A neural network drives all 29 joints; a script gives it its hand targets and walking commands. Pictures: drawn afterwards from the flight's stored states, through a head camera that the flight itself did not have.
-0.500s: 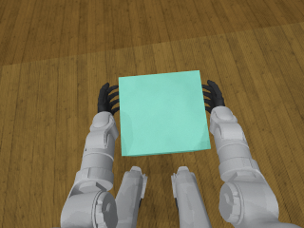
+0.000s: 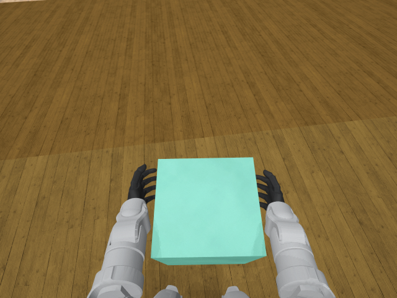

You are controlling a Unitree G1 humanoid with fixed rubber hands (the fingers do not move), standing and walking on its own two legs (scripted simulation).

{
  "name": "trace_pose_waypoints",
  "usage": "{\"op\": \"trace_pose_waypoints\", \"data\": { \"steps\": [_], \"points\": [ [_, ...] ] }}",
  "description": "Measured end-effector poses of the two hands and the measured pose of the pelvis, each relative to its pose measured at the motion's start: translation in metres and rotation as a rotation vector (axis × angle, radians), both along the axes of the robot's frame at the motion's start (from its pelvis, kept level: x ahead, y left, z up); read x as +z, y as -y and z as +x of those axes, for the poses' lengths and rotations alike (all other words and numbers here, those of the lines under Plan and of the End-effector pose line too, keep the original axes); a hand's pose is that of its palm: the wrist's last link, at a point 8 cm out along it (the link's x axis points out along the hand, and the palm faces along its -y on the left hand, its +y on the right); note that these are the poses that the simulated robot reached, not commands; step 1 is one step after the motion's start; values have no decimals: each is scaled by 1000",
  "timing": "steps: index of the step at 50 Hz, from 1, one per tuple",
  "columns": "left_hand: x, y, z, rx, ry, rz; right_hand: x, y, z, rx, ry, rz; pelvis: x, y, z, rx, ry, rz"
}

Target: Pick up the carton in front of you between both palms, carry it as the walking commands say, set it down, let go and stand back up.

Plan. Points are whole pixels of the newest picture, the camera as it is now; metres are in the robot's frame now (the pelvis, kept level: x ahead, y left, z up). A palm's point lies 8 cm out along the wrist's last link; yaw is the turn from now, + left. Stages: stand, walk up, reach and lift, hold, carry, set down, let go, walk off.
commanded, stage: reach and lift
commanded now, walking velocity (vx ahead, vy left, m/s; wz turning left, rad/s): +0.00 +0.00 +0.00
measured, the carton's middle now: (205, 217) +0.32 +0.00 -0.11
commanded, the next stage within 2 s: hold in 1.38 s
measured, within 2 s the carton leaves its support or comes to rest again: neither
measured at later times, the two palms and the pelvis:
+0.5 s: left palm (119, 184) +0.30 +0.16 +0.09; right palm (290, 199) +0.29 -0.14 +0.08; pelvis +0.01 +0.01 +0.06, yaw +0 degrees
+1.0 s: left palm (119, 178) +0.31 +0.15 +0.10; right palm (292, 192) +0.30 -0.14 +0.09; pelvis +0.01 +0.00 +0.06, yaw +0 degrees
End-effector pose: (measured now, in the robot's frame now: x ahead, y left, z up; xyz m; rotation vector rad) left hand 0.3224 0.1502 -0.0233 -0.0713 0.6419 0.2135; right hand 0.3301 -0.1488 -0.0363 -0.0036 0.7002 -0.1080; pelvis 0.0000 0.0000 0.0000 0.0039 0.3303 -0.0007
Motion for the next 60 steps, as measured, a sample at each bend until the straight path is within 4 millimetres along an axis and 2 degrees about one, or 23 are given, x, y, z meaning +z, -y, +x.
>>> {"op": "trace_pose_waypoints", "data": {
  "steps": [10,16,20,28,35,60],
  "points": [
    [61,-4,-7,-44,4,20,61,-4,-16,-23,5,-10,40,-2,16,-3,166,-4],
    [94,-6,-12,-69,16,36,95,-6,-26,-31,17,-22,54,-4,19,0,274,-6],
    [108,-7,-15,-84,10,49,109,-7,-31,-21,10,-38,58,-5,17,1,332,-6],
    [111,-5,-20,-93,-26,59,112,-5,-38,-23,-26,-50,57,-6,3,-2,380,-5],
    [116,-4,-19,-85,-11,59,116,-5,-35,-20,-12,-47,57,-5,-2,-3,382,-3],
    [126,-4,-12,-100,-11,73,127,-4,-28,0,-14,-56,64,-2,17,3,398,-4]
  ]
}}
